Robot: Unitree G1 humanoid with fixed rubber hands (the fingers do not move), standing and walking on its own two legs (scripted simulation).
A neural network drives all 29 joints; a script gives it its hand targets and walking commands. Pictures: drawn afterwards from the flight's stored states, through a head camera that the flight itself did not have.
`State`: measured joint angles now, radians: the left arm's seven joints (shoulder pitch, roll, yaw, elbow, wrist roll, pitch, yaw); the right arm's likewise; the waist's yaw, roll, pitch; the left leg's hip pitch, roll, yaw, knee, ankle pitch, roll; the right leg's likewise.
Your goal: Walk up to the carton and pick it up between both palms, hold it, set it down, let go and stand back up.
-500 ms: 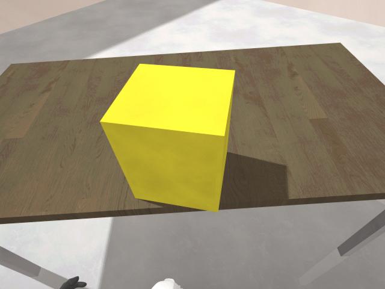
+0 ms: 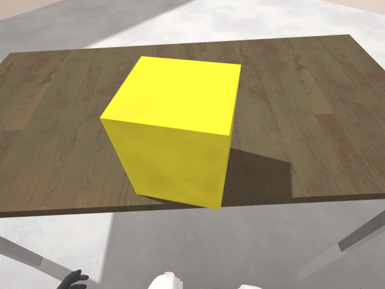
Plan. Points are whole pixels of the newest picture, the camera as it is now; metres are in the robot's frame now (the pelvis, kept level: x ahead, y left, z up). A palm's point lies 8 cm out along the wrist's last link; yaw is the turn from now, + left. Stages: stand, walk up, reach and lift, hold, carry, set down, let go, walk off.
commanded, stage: walk up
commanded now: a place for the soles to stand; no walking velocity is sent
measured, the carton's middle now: (182, 136) +0.43 +0.07 +0.07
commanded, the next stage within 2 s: reach and lift in 1.02 s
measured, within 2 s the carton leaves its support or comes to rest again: neither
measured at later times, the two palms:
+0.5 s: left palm out of the picture +0.11 +0.36 -0.08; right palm out of the picture +0.10 -0.27 -0.06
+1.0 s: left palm out of the picture +0.10 +0.37 -0.08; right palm out of the picture +0.10 -0.26 -0.06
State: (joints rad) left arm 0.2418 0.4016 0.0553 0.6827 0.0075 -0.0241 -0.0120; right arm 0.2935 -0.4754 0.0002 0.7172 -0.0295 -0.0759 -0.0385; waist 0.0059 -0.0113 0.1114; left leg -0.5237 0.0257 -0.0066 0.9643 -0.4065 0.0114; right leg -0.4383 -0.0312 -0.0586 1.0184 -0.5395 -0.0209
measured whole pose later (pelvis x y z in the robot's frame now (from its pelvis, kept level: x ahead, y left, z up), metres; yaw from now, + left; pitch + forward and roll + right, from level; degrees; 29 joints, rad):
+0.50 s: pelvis +0.00 +0.05 +0.00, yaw +0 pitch -1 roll -1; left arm 0.27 0.40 0.05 0.70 0.01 -0.06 0.01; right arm 0.27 -0.45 0.00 0.72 -0.03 -0.04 -0.01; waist 0.01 0.00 0.02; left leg -0.55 0.01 0.02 0.97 -0.41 0.02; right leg -0.43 -0.04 -0.02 0.95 -0.50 0.02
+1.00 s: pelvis +0.00 +0.06 +0.00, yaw -1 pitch -1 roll -2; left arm 0.29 0.40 0.05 0.71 0.01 -0.06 0.01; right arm 0.27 -0.45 0.00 0.72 -0.03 -0.05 0.00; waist 0.01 0.00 0.02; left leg -0.55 0.01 0.03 0.97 -0.41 0.05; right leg -0.43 -0.03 0.00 0.93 -0.49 0.02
